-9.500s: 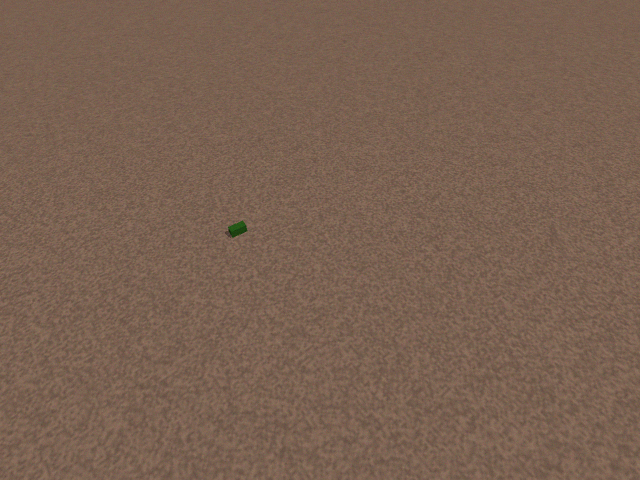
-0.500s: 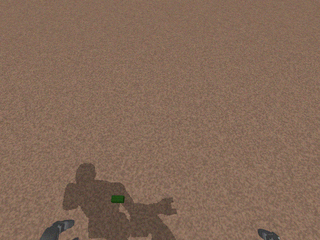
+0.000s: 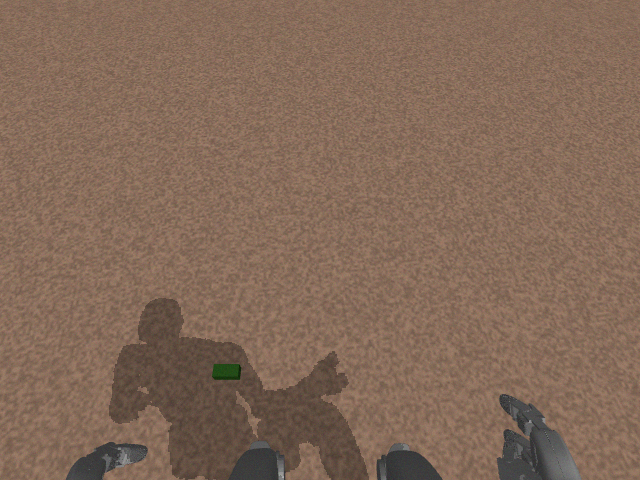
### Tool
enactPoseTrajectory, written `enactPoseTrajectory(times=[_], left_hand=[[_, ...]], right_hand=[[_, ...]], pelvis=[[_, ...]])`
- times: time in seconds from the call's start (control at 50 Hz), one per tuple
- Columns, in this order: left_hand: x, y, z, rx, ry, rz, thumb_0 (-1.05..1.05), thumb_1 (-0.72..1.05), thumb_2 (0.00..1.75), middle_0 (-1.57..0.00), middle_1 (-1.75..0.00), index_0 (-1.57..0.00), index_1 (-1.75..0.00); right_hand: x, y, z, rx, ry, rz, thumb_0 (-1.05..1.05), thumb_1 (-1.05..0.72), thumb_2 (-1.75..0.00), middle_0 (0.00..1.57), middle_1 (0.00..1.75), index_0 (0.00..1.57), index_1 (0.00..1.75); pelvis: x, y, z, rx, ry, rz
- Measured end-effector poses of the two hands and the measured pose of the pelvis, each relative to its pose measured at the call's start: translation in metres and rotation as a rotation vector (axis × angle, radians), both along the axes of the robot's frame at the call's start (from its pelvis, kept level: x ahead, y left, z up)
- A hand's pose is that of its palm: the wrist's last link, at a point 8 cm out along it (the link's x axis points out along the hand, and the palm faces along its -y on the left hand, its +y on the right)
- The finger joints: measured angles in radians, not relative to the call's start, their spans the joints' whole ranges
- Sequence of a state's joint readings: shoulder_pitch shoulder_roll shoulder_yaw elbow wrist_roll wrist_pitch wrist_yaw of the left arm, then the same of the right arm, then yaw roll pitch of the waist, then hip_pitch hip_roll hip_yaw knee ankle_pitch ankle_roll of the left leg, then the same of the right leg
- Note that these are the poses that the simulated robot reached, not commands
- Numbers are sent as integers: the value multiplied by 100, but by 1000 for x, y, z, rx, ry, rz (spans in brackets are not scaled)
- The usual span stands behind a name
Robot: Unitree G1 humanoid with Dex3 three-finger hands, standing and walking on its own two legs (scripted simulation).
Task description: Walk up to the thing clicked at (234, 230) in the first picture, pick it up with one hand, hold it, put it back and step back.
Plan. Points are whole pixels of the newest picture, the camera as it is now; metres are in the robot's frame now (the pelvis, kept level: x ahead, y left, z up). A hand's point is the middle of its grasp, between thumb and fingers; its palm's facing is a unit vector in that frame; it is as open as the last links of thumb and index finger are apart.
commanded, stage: rise first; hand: left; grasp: from above
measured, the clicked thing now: (227, 371) +0.43 +0.26 -0.68
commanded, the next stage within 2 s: none
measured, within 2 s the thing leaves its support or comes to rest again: neither
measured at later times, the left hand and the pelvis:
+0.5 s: hand (148, 467) +0.18 +0.29 -0.28, palm faces -0.39 -0.67 -0.63, open 11.9 cm; pelvis -0.03 -0.01 -0.13, yaw +0 degrees
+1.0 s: hand (172, 410) +0.29 +0.32 -0.44, palm faces -0.50 -0.24 -0.83, open 12.1 cm; pelvis -0.09 +0.00 -0.31, yaw -5 degrees
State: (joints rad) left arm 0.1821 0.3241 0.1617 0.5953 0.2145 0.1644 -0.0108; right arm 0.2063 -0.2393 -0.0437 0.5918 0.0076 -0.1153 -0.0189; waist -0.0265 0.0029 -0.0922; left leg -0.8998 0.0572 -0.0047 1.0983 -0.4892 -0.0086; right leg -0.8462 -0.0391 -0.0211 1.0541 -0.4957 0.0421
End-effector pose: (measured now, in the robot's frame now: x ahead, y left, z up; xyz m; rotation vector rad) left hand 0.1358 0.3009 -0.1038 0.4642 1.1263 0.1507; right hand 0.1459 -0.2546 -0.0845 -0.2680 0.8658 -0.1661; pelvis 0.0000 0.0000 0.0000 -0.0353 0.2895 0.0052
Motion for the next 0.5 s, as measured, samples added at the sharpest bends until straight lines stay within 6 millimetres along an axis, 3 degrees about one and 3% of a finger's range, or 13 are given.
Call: enactPoseTrajectory(times=[0.16,0.3,0.4,0.5], left_hand=[[-3,1,-16,35,6,-41,0,-15,63,-56,-58,-53,-62],[2,7,-40,84,5,-115,0,-17,63,-54,-62,-52,-65],[21,15,-78,148,-16,-235,0,-19,65,-52,-63,-50,-66],[54,17,-122,221,-80,-403,0,-20,67,-50,-64,-48,-67]], right_hand=[[22,11,-17,13,-71,54,1,-95,-91,21,30,20,30],[29,11,-44,15,-87,86,1,-96,-91,21,30,20,30],[27,2,-83,-2,-72,108,1,-96,-91,21,30,20,30],[19,-11,-136,-22,-22,116,1,-95,-91,21,30,20,30]], pelvis=[[-3,-1,-22,-6,55,3],[-9,-3,-50,-9,112,5],[-18,-5,-85,-7,176,2],[-29,-6,-130,-7,245,-5]])
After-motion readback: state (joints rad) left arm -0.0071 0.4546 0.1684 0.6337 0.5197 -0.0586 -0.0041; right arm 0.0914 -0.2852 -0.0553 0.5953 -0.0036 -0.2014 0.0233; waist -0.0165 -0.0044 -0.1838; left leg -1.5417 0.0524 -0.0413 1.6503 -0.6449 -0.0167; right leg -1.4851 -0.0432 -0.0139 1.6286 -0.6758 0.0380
